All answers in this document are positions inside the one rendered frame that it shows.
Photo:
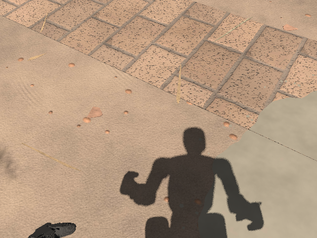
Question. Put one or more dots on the robot left hand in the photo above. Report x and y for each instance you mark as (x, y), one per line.
(56, 230)

